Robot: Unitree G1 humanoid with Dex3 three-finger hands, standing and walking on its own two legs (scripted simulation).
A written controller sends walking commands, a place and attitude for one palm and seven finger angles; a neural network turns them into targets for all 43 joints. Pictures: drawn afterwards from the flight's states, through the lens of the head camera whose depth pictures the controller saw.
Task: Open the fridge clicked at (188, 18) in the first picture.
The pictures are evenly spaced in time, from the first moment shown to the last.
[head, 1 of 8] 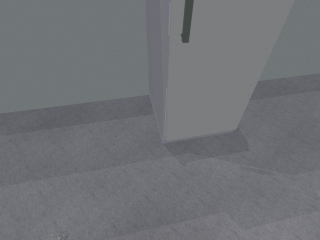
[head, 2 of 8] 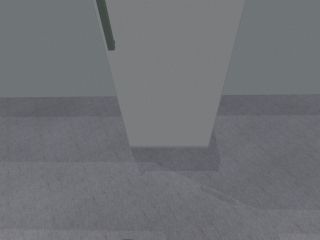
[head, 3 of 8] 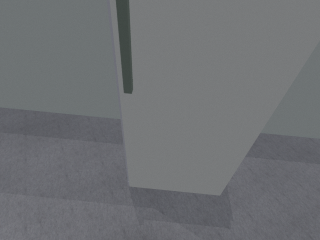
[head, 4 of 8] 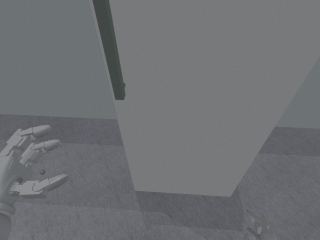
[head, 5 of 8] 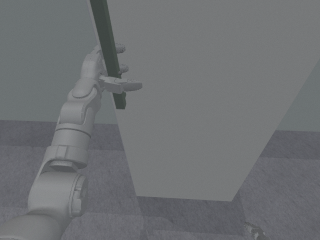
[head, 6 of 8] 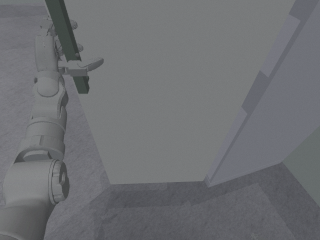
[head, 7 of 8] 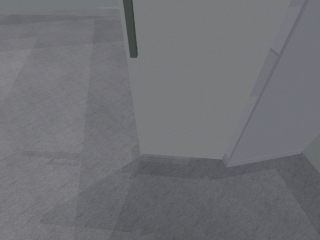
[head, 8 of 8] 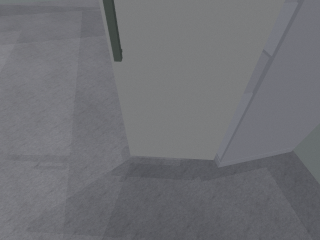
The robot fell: no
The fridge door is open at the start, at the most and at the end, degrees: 0 81 74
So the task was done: yes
